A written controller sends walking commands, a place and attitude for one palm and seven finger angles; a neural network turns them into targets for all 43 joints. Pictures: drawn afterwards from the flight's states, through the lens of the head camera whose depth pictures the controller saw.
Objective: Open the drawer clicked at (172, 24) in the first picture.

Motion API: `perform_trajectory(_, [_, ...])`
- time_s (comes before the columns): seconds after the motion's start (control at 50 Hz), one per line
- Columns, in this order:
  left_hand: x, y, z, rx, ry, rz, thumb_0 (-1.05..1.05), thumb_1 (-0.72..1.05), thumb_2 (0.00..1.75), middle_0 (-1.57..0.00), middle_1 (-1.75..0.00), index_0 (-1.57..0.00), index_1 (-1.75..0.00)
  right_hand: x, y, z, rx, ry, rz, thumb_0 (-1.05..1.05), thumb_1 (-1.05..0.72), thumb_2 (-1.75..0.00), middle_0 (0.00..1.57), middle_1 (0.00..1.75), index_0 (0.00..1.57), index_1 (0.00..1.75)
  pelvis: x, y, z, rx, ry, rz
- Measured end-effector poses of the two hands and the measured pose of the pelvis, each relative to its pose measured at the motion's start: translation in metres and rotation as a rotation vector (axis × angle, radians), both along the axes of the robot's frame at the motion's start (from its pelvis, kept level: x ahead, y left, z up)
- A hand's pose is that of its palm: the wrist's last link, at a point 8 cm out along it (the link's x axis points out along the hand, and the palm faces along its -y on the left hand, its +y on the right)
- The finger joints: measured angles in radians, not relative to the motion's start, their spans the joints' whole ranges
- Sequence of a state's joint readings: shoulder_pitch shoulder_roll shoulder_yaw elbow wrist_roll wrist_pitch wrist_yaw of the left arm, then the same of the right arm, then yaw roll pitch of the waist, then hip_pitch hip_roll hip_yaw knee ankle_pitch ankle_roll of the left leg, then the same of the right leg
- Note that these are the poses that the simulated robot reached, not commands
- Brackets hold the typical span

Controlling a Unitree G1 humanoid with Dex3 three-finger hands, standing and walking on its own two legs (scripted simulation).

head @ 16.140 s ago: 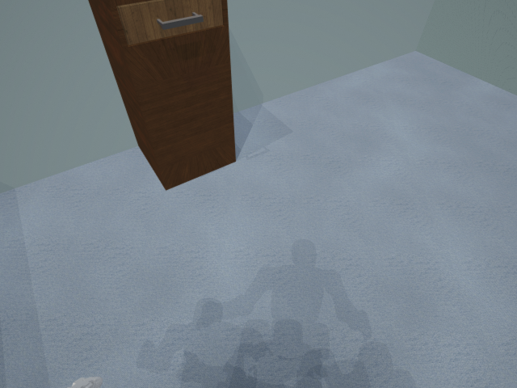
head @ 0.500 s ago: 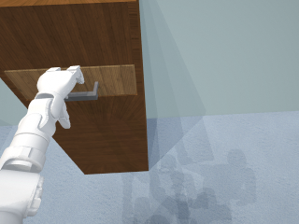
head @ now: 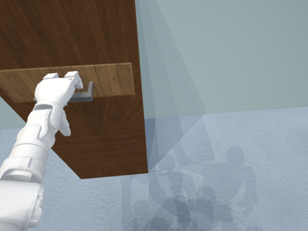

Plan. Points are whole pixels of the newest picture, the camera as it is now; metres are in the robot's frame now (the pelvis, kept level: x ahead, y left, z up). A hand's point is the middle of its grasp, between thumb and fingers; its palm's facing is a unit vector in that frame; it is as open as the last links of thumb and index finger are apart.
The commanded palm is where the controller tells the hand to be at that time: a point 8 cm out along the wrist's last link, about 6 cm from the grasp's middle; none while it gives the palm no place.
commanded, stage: lower the fingers behind the handle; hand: left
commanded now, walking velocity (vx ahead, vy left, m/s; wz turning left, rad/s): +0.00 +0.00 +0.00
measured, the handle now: (65, 92) +0.48 +0.26 +0.07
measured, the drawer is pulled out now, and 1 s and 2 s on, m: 0.00 0.00 0.02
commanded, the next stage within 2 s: close the thumb around the handle in 0.80 s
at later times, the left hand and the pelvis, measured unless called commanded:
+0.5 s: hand (66, 112) +0.43 +0.26 +0.05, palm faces -0.02 -0.03 -1.00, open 13.8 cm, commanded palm +0.42 +0.25 +0.11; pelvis -0.01 +0.00 -0.01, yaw +1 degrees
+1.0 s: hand (69, 111) +0.43 +0.25 +0.05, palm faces -0.03 -0.02 -1.00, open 13.7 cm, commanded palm +0.42 +0.25 +0.11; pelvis -0.01 +0.00 +0.00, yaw +0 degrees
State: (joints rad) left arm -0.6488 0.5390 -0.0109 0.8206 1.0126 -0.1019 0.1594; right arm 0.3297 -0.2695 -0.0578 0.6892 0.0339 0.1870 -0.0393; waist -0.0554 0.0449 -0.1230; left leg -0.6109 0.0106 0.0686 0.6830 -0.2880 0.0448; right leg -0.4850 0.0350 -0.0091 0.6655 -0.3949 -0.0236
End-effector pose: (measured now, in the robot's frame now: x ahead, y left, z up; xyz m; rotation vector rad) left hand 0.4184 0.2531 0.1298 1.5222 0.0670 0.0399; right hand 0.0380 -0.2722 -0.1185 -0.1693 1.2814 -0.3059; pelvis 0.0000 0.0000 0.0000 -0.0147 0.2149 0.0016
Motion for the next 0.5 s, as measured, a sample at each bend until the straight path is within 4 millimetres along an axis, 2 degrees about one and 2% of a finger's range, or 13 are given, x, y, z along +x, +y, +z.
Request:
perform_trajectory(0.18, [-0.01, 0.002, -0.01, 0.013, 0.004, 0.038, 0.0, -0.49, 0.3, -0.32, -1.2, -0.32, -1.2, 0.013, 0.01, -0.003, 0.028, -0.043, 0.014, 0.01, -0.91, -0.9, 0.2, 0.3, 0.21, 0.3, -0.002, 0.001, -0.001, 0.0, -0.006, 0.002])
perform_trajectory(0.3, [-0.015, 0.006, -0.017, 0.022, 0.028, 0.045, 0.0, -0.49, 0.3, -0.32, -1.2, -0.32, -1.2, 0.019, 0.01, -0.001, 0.015, -0.065, 0.033, 0.01, -0.91, -0.9, 0.2, 0.3, 0.21, 0.3, -0.006, 0.0, -0.002, -0.002, -0.006, 0.012])
perform_trajectory(0.5, [-0.009, 0.002, -0.025, 0.023, 0.009, 0.025, 0.0, -0.49, 0.3, -0.32, -1.2, -0.32, -1.2, 0.007, 0.002, -0.003, -0.017, -0.038, 0.033, 0.01, -0.91, -0.9, 0.2, 0.3, 0.21, 0.3, -0.01, 0.0, -0.007, -0.008, 0.018, 0.017])
